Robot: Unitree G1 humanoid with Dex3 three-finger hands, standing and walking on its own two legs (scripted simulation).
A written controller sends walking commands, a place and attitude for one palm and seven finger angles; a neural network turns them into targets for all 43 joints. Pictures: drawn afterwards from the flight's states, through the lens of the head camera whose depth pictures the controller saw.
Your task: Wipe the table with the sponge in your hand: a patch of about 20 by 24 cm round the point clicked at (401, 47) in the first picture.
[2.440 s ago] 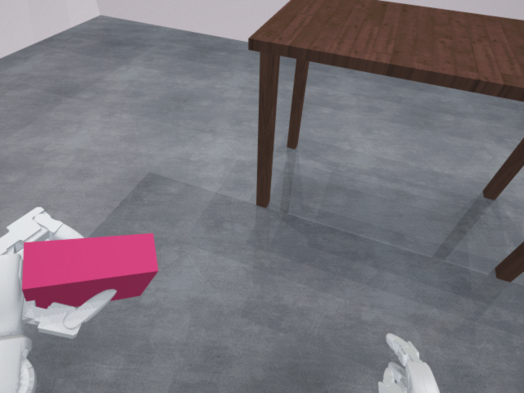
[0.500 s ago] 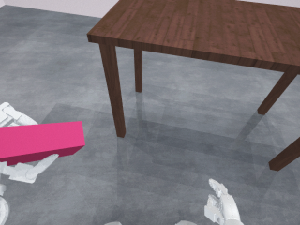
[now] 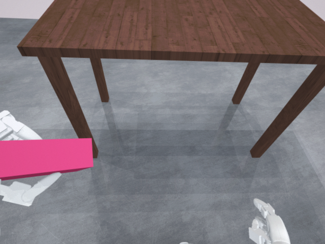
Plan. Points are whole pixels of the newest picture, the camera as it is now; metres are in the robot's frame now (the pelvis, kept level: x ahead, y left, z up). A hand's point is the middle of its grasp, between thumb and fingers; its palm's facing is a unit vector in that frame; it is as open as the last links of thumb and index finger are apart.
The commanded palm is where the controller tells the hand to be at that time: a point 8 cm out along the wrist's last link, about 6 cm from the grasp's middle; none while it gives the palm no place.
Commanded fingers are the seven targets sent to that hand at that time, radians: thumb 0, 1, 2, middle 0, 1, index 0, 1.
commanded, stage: turn to face it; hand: left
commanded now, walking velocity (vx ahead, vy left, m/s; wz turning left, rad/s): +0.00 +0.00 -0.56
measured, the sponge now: (58, 158) +0.23 +0.20 +0.17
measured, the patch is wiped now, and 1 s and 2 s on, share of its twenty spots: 0.00 0.00 0.00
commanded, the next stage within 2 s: take the last steps up to it in 0.44 s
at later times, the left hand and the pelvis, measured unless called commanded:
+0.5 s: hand (102, 171) +0.21 +0.12 +0.17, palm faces +0.10 -0.83 -0.55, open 9.2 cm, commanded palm +0.16 +0.18 +0.19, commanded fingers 0.00 0.10 1.30 -1.20 -1.60 -1.20 -1.60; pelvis -0.06 -0.05 +0.00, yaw -15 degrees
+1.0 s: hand (107, 192) +0.17 +0.10 +0.17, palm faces +0.18 -0.88 -0.44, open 9.2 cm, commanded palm +0.13 +0.16 +0.19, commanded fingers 0.00 0.10 1.30 -1.20 -1.60 -1.20 -1.60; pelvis -0.10 -0.07 +0.00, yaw -16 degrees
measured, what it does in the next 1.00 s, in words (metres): walks backwards, turning right: right foot, then left foot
